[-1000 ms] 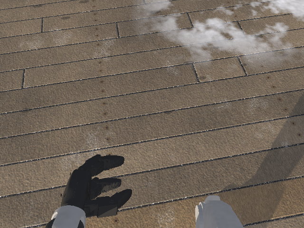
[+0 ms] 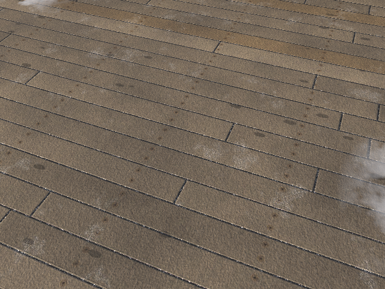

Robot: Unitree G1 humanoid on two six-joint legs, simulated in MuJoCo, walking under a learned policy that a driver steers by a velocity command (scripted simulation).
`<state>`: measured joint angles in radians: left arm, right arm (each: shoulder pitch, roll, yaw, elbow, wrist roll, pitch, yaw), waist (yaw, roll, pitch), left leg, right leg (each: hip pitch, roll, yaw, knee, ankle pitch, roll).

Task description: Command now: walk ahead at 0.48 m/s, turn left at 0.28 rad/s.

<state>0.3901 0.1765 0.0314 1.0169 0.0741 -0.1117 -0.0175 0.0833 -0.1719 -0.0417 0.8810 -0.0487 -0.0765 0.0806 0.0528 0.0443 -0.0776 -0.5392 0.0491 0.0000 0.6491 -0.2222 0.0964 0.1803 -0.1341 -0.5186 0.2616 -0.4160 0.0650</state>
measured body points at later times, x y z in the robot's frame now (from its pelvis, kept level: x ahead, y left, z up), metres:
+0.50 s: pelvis +0.30 +0.03 +0.00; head +0.33 +0.03 +0.45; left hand +0.54 +0.23 -0.10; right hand +0.24 -0.21 -0.14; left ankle +0.10 +0.13 -0.72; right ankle +0.47 -0.06 -0.70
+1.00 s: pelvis +0.59 +0.01 +0.01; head +0.61 -0.01 +0.46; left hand +0.72 +0.26 -0.11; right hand +0.74 -0.29 -0.05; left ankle +0.75 +0.08 -0.72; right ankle +0.47 -0.05 -0.72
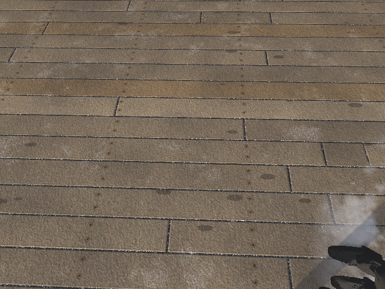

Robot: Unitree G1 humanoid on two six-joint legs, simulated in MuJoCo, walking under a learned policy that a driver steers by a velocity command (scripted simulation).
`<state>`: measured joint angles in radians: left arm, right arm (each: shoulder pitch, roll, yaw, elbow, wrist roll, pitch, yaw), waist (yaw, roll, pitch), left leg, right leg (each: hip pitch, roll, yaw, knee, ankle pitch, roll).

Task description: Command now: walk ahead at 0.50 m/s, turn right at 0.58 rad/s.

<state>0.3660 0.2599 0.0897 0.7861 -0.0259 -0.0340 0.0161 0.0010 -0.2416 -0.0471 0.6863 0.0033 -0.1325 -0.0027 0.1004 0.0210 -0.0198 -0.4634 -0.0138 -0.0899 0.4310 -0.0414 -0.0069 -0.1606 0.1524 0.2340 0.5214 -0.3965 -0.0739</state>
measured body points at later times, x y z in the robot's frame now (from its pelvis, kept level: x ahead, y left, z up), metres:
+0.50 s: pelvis +0.16 -0.01 +0.00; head +0.19 -0.03 +0.45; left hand +0.41 +0.18 -0.08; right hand +0.20 -0.30 -0.12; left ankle +0.12 +0.13 -0.71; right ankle +0.21 -0.13 -0.73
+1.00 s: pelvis +0.20 +0.01 +0.00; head +0.20 +0.01 +0.45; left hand +0.35 +0.23 -0.12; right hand +0.25 -0.25 -0.13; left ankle +0.20 +0.13 -0.73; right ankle +0.21 -0.13 -0.73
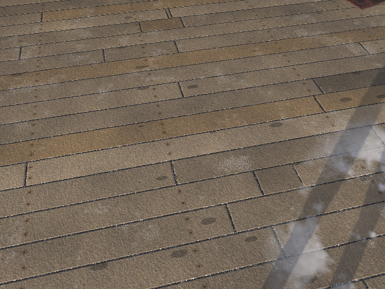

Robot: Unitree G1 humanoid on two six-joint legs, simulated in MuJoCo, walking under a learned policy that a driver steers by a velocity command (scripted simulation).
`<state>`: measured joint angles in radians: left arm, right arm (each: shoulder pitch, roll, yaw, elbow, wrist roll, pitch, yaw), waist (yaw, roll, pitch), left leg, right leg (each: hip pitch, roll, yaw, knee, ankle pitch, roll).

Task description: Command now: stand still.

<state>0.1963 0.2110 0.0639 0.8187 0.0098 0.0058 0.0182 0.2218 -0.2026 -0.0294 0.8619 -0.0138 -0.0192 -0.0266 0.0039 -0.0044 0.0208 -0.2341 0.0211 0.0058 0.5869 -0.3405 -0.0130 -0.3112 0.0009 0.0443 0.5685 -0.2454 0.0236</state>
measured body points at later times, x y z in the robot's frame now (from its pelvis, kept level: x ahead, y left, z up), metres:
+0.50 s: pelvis +0.05 -0.01 +0.00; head +0.05 -0.02 +0.45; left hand +0.12 +0.26 -0.13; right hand +0.06 -0.27 -0.15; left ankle -0.02 +0.13 -0.73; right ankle +0.05 -0.12 -0.72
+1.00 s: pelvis +0.27 +0.00 -0.01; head +0.30 +0.00 +0.44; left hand +0.17 +0.25 -0.15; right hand +0.52 -0.21 -0.09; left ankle +0.43 +0.11 -0.72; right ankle +0.07 -0.12 -0.73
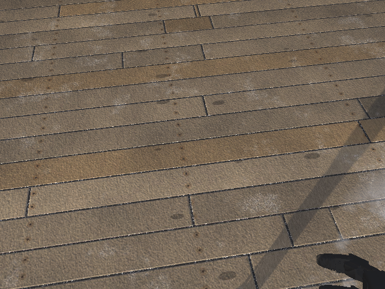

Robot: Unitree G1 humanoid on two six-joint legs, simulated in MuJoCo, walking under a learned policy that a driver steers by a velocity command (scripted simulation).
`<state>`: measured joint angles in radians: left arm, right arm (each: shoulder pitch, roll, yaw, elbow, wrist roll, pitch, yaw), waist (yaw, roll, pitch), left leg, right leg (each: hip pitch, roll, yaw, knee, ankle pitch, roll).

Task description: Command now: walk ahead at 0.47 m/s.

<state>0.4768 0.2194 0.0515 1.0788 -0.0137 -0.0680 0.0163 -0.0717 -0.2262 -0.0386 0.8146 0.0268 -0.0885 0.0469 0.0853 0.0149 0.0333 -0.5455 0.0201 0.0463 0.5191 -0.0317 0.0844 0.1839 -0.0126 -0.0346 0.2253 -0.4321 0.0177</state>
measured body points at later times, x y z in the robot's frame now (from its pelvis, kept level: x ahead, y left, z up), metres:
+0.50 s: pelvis +0.28 +0.01 +0.02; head +0.31 +0.00 +0.47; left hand +0.49 +0.24 -0.08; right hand +0.25 -0.26 -0.13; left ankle +0.16 +0.11 -0.72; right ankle +0.47 -0.13 -0.69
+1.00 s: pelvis +0.57 -0.03 +0.02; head +0.59 -0.02 +0.47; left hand +0.54 +0.24 -0.12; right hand +0.76 -0.25 -0.09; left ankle +0.74 +0.15 -0.67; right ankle +0.48 -0.12 -0.72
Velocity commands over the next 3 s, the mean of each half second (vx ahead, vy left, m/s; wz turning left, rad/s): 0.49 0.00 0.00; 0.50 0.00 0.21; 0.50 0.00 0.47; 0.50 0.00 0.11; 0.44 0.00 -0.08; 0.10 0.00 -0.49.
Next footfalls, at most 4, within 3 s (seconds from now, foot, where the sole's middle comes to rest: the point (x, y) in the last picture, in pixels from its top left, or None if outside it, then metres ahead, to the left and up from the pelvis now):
0.02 left None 0.20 0.11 -0.76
0.58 right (254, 274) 0.51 -0.12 -0.76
1.14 left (186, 196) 0.80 0.13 -0.76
1.62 right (216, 132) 1.13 0.03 -0.76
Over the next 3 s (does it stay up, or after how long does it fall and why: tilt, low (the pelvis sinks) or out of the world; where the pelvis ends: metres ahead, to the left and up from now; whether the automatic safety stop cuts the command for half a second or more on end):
stays up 1.46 0.32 0.01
